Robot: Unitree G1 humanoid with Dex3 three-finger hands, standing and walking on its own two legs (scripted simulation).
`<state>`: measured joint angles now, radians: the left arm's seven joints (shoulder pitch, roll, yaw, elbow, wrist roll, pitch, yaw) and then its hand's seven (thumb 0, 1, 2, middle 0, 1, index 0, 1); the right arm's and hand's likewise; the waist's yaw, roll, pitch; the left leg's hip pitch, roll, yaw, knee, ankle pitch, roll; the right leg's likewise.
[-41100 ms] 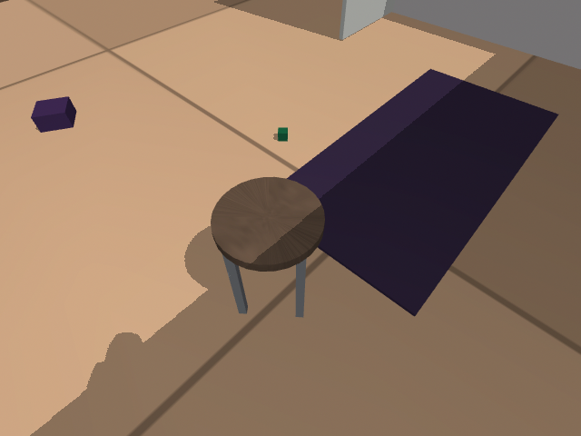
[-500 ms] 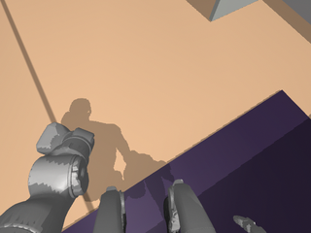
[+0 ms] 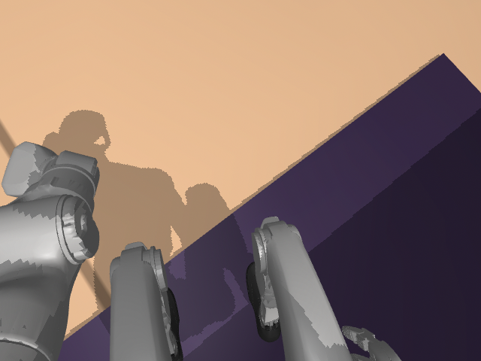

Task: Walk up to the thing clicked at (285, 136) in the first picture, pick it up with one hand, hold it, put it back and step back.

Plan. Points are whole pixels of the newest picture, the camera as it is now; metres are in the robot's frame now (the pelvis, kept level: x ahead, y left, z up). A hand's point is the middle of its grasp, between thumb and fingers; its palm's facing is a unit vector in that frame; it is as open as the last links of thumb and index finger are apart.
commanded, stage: crouch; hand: left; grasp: from above
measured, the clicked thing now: (64, 182) +0.44 +0.27 -0.18
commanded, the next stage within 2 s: lower in 0.88 s
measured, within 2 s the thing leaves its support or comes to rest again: neither
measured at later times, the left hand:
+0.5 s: hand (77, 182) +0.45 +0.26 -0.23, palm faces -0.11 -0.44 -0.89, open 8.2 cm
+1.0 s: hand (83, 181) +0.47 +0.27 -0.27, palm faces -0.12 -0.43 -0.89, open 8.4 cm
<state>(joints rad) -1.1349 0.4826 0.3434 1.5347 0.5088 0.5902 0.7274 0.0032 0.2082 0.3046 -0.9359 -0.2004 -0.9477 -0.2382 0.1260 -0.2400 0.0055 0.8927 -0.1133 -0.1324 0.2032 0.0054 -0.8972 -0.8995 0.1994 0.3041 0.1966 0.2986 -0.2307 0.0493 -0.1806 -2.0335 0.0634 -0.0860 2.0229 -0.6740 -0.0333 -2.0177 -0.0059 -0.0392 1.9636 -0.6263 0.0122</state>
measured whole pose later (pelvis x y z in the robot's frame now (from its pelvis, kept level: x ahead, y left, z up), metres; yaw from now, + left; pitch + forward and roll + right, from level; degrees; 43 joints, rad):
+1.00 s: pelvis -0.01 +0.00 -0.11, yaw -3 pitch +34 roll -7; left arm -1.31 0.72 0.45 1.72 0.66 0.54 0.72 -0.01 0.19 0.38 -0.90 -0.26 -0.90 -0.30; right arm 0.14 -0.35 0.03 0.89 -0.19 -0.21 0.35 0.00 -0.91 -0.90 0.20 0.30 0.19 0.30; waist -0.31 0.03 0.03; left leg -2.31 0.04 -0.16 2.40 -0.70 -0.03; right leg -2.27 0.00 -0.07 2.30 -0.63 0.03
